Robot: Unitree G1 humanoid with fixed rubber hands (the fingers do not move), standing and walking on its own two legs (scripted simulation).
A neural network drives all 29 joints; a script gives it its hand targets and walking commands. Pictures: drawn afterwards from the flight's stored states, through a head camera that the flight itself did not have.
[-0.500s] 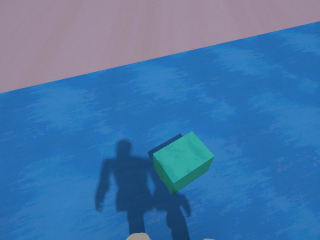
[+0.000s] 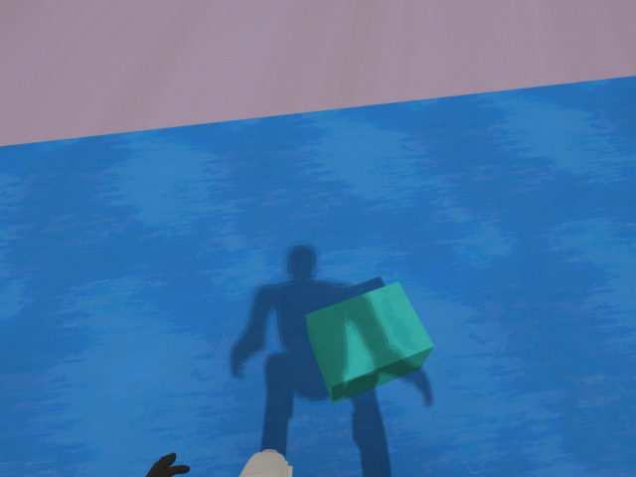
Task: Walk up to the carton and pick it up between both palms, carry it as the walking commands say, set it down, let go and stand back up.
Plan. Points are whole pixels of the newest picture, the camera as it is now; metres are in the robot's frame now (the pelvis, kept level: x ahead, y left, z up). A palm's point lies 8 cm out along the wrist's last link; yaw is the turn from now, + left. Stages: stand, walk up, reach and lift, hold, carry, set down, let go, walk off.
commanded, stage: walk up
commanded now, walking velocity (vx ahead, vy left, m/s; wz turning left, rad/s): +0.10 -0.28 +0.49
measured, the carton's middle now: (365, 343) +0.48 -0.10 -0.66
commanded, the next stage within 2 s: stand in 1.50 s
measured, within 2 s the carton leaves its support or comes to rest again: neither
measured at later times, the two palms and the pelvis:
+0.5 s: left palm out of the picture +0.11 +0.12 -0.14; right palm out of the picture +0.16 -0.41 -0.09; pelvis +0.08 -0.13 +0.01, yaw +10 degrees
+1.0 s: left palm out of the picture +0.06 +0.07 -0.08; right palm (633, 358) +0.26 -0.45 -0.13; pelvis +0.09 -0.22 +0.01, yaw +14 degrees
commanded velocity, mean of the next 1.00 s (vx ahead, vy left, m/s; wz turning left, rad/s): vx -0.04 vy -0.13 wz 0.22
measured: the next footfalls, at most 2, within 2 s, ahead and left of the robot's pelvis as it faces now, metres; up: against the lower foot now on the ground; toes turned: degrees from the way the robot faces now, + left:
left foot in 0.24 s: +0.10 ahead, +0.01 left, +0.00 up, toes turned +15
right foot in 0.64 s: +0.20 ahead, -0.36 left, +0.00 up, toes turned +8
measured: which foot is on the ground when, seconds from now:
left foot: up 0.00-0.22, down 0.24-0.62, up 0.64-1.00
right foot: down 0.00-0.24, up 0.26-0.62, down 0.64-1.00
